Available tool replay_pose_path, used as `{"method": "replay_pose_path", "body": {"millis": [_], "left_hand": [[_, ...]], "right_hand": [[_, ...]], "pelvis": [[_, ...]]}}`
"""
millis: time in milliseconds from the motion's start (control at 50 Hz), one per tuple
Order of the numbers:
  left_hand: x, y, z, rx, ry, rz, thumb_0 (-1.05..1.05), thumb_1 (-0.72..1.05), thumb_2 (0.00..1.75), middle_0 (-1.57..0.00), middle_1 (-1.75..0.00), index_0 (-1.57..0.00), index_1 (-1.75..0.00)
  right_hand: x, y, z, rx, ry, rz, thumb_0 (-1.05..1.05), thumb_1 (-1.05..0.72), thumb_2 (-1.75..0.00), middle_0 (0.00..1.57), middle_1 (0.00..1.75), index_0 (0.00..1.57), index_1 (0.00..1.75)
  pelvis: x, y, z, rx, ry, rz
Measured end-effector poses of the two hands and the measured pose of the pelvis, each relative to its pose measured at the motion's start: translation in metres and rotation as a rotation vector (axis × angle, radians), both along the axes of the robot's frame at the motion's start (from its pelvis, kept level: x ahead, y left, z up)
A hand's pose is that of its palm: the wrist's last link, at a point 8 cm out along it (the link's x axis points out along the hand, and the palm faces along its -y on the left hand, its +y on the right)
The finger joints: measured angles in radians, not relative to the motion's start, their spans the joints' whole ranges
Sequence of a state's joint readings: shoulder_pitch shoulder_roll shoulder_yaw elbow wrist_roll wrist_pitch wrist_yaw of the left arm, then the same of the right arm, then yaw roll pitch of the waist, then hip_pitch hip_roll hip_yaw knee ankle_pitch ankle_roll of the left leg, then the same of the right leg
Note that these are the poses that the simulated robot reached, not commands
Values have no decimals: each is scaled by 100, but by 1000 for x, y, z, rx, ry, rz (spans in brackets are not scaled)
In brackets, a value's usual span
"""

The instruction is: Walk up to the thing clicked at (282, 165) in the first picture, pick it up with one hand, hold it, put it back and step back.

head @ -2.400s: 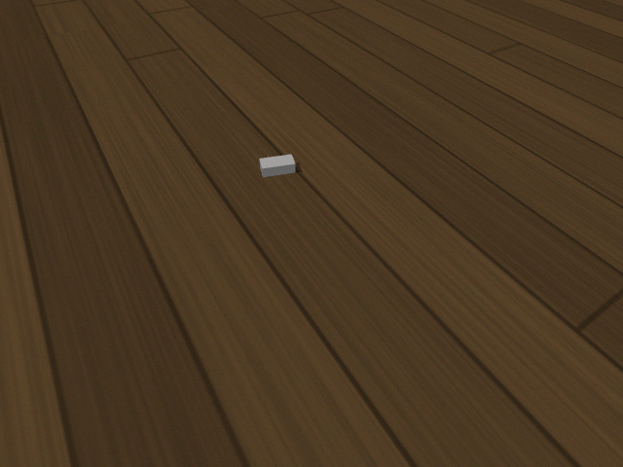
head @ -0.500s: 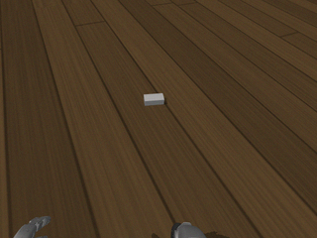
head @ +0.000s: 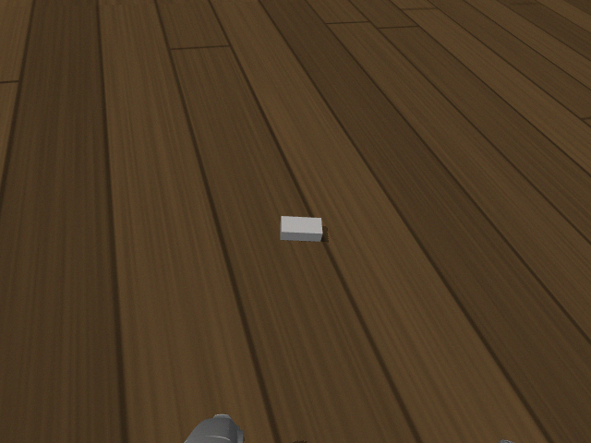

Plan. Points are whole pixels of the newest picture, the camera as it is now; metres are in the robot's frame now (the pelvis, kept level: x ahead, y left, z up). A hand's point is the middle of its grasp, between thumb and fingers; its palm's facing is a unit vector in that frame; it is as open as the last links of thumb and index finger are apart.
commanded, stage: walk up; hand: left
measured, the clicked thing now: (300, 228) +0.99 -0.03 -0.72
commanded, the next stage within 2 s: none
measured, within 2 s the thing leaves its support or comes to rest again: neither
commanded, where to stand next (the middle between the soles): +0.67 -0.28 m, yaw +3 degrees
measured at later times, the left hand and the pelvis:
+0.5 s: hand (203, 323) +0.30 +0.16 -0.11, palm faces -0.04 -0.92 -0.39, open 7.4 cm; pelvis +0.20 -0.12 +0.00, yaw -1 degrees
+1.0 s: hand (259, 293) +0.39 +0.08 -0.15, palm faces -0.06 -0.96 -0.28, open 7.4 cm; pelvis +0.36 -0.18 +0.01, yaw +0 degrees
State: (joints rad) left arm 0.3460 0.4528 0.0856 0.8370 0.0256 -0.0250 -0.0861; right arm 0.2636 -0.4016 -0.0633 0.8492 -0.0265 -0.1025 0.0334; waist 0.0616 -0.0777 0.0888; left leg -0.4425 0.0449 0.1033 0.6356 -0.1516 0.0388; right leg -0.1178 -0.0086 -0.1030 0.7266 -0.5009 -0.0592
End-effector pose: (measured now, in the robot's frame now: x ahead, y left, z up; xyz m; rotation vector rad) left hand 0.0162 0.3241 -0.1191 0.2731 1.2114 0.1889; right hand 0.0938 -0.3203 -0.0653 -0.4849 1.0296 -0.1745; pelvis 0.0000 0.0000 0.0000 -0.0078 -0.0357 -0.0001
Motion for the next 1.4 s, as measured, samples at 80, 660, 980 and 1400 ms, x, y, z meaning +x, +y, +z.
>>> {"method": "replay_pose_path", "body": {"millis": [80,660,980,1400], "left_hand": [[39,-12,-1,-21,49,-42,1,91,90,-20,-30,-20,-29],[282,-161,59,82,-87,-43,0,90,90,-21,-30,-21,-30],[356,-196,-1,-29,20,-46,1,91,90,-20,-30,-21,-30],[501,-278,51,132,-109,-49,0,91,90,-20,-30,-21,-30]], "right_hand": [[28,1,9,5,-60,-44,1,-90,-90,20,30,21,30],[220,-154,-19,102,53,-72,1,-90,-90,20,30,21,30],[342,-171,2,10,-44,-55,1,-90,-90,21,30,21,30],[399,-308,-40,48,130,-124,1,-90,-90,20,30,21,30]], "pelvis": [[34,-1,6,-5,-11,-23],[249,-155,22,19,-5,-28],[352,-174,4,6,-34,1],[465,-288,2,16,-27,1]]}}
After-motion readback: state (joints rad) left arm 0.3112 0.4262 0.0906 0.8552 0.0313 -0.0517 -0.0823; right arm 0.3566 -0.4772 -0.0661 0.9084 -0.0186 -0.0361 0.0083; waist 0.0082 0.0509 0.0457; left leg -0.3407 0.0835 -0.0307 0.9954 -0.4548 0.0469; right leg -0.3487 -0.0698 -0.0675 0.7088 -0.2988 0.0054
